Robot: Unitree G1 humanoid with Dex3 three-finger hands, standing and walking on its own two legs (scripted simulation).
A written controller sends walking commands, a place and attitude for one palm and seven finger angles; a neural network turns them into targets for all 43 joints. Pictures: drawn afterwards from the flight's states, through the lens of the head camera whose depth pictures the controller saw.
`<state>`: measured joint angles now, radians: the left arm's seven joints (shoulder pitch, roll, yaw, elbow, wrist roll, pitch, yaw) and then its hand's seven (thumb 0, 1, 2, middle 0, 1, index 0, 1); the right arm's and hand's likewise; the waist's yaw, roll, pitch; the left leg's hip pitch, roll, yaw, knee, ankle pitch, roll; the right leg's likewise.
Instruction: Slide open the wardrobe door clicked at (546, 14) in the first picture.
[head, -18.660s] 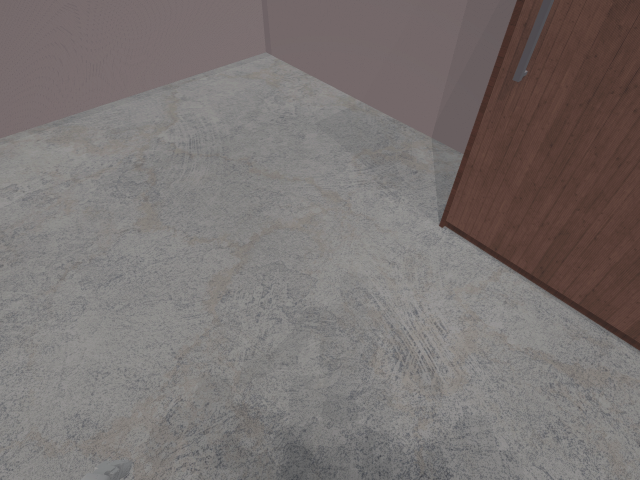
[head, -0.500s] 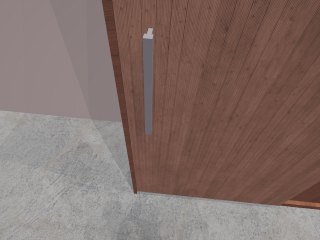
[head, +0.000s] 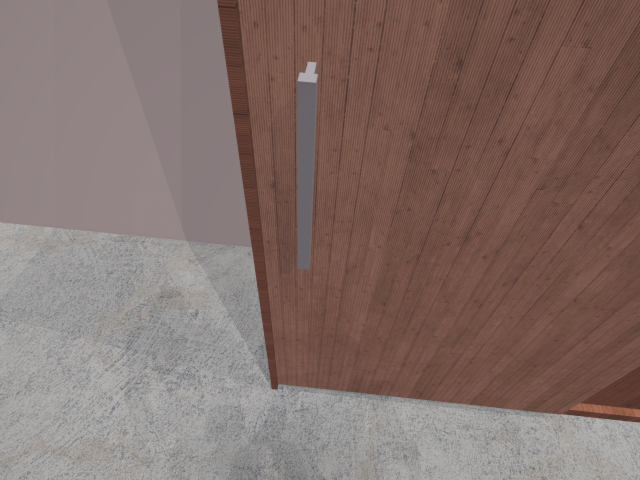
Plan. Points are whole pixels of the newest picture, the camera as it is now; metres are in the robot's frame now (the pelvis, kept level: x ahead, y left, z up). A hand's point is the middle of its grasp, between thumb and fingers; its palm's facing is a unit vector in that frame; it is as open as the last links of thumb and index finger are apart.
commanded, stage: raise the hand with hooked fingers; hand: left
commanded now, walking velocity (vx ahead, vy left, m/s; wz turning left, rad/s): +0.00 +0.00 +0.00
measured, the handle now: (307, 183) +0.47 +0.06 +0.12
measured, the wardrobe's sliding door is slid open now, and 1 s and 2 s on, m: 0.00 0.00 0.00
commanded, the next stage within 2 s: none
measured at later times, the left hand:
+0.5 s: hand (172, 466) +0.14 +0.19 -0.05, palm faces +0.05 -1.00 -0.01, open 8.8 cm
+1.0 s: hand (133, 356) +0.23 +0.23 +0.06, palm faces +0.10 -0.99 -0.07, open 11.8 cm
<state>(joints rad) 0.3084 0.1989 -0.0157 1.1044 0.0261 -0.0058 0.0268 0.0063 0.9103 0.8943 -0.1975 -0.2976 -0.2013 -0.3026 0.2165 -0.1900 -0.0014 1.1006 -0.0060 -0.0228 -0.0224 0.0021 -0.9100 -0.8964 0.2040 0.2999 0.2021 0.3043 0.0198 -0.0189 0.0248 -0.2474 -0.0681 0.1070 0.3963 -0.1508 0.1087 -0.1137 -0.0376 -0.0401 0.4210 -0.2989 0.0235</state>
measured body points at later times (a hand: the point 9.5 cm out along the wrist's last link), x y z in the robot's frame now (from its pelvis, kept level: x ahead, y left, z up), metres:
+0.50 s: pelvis -0.02 -0.04 -0.07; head +0.00 -0.03 +0.38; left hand +0.14 +0.24 -0.04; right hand +0.18 -0.29 -0.10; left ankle +0.04 +0.05 -0.74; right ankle -0.01 -0.12 -0.74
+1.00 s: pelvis +0.01 -0.03 -0.03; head +0.04 -0.02 +0.42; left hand +0.21 +0.28 +0.07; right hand +0.18 -0.28 -0.11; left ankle +0.04 +0.05 -0.74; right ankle -0.01 -0.12 -0.74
